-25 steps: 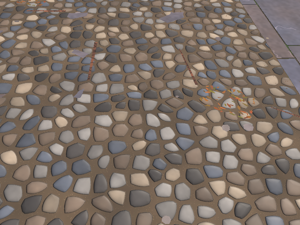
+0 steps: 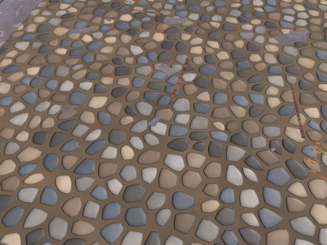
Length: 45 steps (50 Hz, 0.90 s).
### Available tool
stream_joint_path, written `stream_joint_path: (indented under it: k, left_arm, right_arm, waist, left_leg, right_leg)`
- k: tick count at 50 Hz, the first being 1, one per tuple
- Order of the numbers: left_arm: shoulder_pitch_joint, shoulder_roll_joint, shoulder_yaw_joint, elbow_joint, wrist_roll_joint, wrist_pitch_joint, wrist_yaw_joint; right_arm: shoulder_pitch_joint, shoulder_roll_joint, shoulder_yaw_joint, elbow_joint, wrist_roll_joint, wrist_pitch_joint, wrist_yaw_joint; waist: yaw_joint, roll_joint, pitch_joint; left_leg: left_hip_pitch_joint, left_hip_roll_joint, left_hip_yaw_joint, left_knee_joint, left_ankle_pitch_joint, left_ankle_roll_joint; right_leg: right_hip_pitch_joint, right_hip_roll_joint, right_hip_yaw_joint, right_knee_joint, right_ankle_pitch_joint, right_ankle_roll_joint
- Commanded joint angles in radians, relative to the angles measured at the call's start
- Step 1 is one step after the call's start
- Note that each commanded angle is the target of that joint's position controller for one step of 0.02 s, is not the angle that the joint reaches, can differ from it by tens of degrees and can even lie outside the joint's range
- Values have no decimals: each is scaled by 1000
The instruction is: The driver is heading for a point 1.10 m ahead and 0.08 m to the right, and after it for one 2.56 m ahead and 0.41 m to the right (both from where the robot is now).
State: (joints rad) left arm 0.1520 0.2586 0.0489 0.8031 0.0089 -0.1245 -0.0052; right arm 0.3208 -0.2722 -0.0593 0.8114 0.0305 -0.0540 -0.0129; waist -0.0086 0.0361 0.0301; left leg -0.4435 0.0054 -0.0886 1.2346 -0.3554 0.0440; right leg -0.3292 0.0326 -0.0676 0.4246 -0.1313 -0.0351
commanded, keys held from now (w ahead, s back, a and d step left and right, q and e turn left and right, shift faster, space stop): w+q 0.12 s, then w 0.30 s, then w+e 0.58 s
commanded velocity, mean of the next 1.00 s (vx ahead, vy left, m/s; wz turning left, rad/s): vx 0.50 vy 0.00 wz -0.01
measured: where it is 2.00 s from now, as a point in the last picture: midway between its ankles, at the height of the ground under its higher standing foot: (160, 169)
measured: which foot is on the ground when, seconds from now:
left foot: up 0.00-0.36, down 0.38-0.92, up 0.94-1.00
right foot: down 0.00-0.38, up 0.40-0.92, down 0.94-1.00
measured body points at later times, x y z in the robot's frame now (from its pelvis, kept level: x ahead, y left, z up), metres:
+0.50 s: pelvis +0.26 +0.09 +0.00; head +0.29 +0.11 +0.45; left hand +0.28 +0.37 -0.14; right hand +0.45 -0.14 -0.10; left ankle +0.30 +0.18 -0.74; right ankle +0.18 -0.08 -0.64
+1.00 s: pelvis +0.54 +0.07 -0.02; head +0.59 +0.06 +0.43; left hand +0.74 +0.31 -0.12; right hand +0.58 -0.22 -0.15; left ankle +0.35 +0.21 -0.65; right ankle +0.63 -0.01 -0.74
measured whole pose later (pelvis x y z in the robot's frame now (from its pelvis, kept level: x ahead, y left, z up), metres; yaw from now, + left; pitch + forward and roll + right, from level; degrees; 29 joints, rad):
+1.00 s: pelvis +0.54 +0.07 -0.02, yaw -6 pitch +2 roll +1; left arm 0.11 0.28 0.07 0.73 -0.02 -0.06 -0.05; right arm 0.30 -0.27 -0.06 0.83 0.01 -0.08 -0.01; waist -0.01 -0.01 0.05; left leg -0.20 0.03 0.05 1.10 -0.51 -0.01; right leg -0.50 0.06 -0.05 0.64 -0.19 -0.12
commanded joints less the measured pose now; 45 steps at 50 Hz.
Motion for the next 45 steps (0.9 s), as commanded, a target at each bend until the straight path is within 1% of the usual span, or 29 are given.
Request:
stream_joint_path:
  k: [1,2,4,6,9,12,14,15,16,17,18,19,20,21,22,23,24,25,27,28,30,32,35,37,40,42,43,44,45]
  left_arm:
    - [29,84,24,-20,0,-14,-5]
    - [33,96,29,-10,-6,-19,-7]
    - [46,127,40,5,-7,-21,-6]
    - [58,147,47,13,-5,-16,-4]
    - [93,161,45,30,-11,-5,-4]
    - [144,188,47,52,-28,10,-7]
    - [173,205,50,72,-39,24,-8]
    - [179,212,51,80,-43,32,-7]
    - [174,221,52,85,-46,40,-5]
    - [155,227,51,87,-48,47,-3]
    - [165,205,41,89,-41,52,0]
    - [164,158,18,61,-13,48,4]
    - [271,27,-23,32,-4,22,-10]
    - [203,133,1,49,-40,-3,-17]
    - [121,164,13,18,-71,-10,-19]
    - [89,149,9,14,-60,-7,-13]
    - [79,142,14,20,-41,3,-9]
    - [110,133,18,30,-40,20,-11]
    - [144,95,15,43,-43,50,-9]
    - [134,86,16,39,-42,60,-6]
    - [92,77,19,24,-40,68,-2]
    - [55,71,21,11,-34,66,-5]
    - [-31,52,13,-17,-27,60,-23]
    - [-98,35,3,-47,-24,58,-34]
    - [-167,34,-1,-96,-26,57,-53]
    - [-182,42,3,-126,-29,56,-67]
    - [-165,54,9,-135,-31,58,-72]
    - [-126,72,19,-136,-32,61,-72]
    - [-32,105,37,-122,-35,63,-70]
  right_arm:
    - [33,-34,-15,-83,5,6,5]
    - [14,-25,-12,-98,3,13,4]
    - [-38,-28,-11,-133,-7,18,3]
    - [-75,-34,-10,-154,-8,14,10]
    - [-173,-15,3,-181,-10,-3,29]
    - [-275,-14,11,-217,-8,-9,47]
    - [-316,-29,10,-244,-7,-10,55]
    - [-320,-40,7,-253,-8,-11,57]
    - [-298,-56,0,-254,-11,-12,59]
    - [-214,-80,-16,-234,-16,-14,58]
    - [-52,-132,-46,-180,-18,-13,51]
    - [134,-222,-79,-145,-20,-7,34]
    - [150,-326,-89,-139,-23,-7,30]
    - [173,-220,-63,-145,-22,-17,34]
    - [112,-177,-48,-143,-31,-25,36]
    - [33,-142,-38,-151,-27,-28,38]
    - [-29,-103,-28,-155,-29,-31,41]
    - [-61,-78,-21,-156,-35,-38,42]
    - [-71,-79,-26,-135,-39,-59,41]
    - [-68,-85,-29,-123,-42,-67,38]
    - [-45,-91,-34,-99,-50,-73,26]
    - [-33,-93,-35,-81,-49,-71,16]
    - [-33,-110,-37,-64,-44,-70,5]
    - [2,-122,-41,-41,-39,-65,-2]
    - [42,-135,-47,-11,-28,-45,-6]
    - [34,-149,-51,-5,-22,-28,-10]
    - [19,-163,-54,-9,-21,-21,-14]
    - [8,-180,-58,-14,-19,-13,-19]
    - [-4,-193,-60,-19,-19,-4,-24]
  waist:
    - [0,-111,-47]
    - [-2,-107,-28]
    - [1,-84,-10]
    - [10,-78,-11]
    - [47,-68,3]
    - [82,-73,32]
    - [84,-87,50]
    - [76,-97,49]
    - [51,-113,33]
    - [-10,-118,-20]
    - [-84,-101,-117]
    - [-157,8,-249]
    - [-61,268,-365]
    - [-117,139,-402]
    - [-104,107,-257]
    - [-69,40,-190]
    - [-36,25,-136]
    - [-1,44,-119]
    - [27,34,-93]
    - [31,26,-68]
    - [22,13,-29]
    - [13,14,-11]
    - [-16,16,21]
    - [-47,5,50]
    - [-71,3,72]
    - [-58,17,65]
    - [-39,36,40]
    - [-12,61,-2]
    - [42,76,-61]
  left_leg:
    - [-178,124,-28,-4,56,-1]
    - [-199,134,-23,-33,68,-4]
    - [-255,146,-27,-102,126,-14]
    - [-286,147,-24,-189,223,-20]
    - [-237,123,20,-393,354,-11]
    - [-198,97,80,-531,351,-3]
    - [-203,84,94,-588,275,15]
    - [-191,72,107,-612,224,28]
    - [-140,51,126,-640,184,45]
    - [-2,13,158,-692,202,67]
    - [235,-36,184,-717,237,92]
    - [549,120,-29,-693,280,150]
    - [827,371,-551,-825,128,322]
    - [815,390,-650,-918,90,319]
    - [707,362,-471,-915,185,268]
    - [568,321,-335,-921,280,235]
    - [451,282,-236,-952,337,213]
    - [375,259,-172,-990,351,197]
    - [306,249,-91,-1054,391,200]
    - [291,247,-49,-1075,417,197]
    - [305,242,21,-1094,451,185]
    - [332,230,85,-1104,456,163]
    - [345,216,172,-1122,437,131]
    - [390,235,201,-1119,444,124]
    - [507,269,229,-1067,505,114]
    - [559,285,252,-1001,654,97]
    - [568,284,269,-945,821,85]
    - [575,280,281,-865,1006,72]
    - [561,269,293,-729,1143,58]
  right_leg:
    - [162,-285,262,-270,20,-169]
    - [148,-290,226,-289,50,-178]
    - [158,-305,171,-309,111,-193]
    - [194,-303,107,-309,157,-188]
    - [205,-269,20,-298,181,-166]
    - [244,-280,-3,-285,134,-153]
    - [310,-315,9,-260,142,-144]
    - [343,-331,11,-234,184,-137]
    - [362,-336,3,-185,288,-126]
    - [355,-316,-31,-71,455,-105]
    - [292,-268,-78,128,570,-76]
    - [63,-216,-110,451,329,-26]
    - [-330,-36,-37,801,-409,29]
    - [-425,-57,133,923,-447,14]
    - [-492,-103,128,936,-363,-4]
    - [-456,-150,122,879,-269,-6]
    - [-407,-178,127,818,-209,-1]
    - [-340,-199,143,787,-163,2]
    - [-296,-190,151,757,-112,14]
    - [-314,-183,165,733,-80,20]
    - [-380,-165,198,660,5,30]
    - [-411,-146,205,553,113,33]
    - [-385,-130,145,376,249,25]
    - [-397,-127,110,301,267,15]
    - [-445,-120,70,237,187,-11]
    - [-428,-99,28,213,91,-38]
    - [-372,-70,-6,209,40,-56]
    - [-293,-32,-42,219,-14,-77]
    - [-166,11,-65,218,-52,-103]
Velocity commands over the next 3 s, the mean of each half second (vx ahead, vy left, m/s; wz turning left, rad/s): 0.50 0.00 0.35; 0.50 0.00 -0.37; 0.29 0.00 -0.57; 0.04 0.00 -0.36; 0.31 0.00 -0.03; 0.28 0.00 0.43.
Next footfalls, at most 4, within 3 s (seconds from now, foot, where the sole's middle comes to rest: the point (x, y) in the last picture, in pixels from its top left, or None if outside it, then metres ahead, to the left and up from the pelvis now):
0.38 left None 0.34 0.19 -0.77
0.94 right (174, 197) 0.67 -0.01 -0.77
1.38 left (148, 143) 0.95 0.11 -0.77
1.80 right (188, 175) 0.77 -0.08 -0.77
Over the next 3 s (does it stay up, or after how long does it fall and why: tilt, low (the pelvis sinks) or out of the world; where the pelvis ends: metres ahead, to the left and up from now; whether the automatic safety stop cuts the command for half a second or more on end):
stays up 1.03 -0.18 0.00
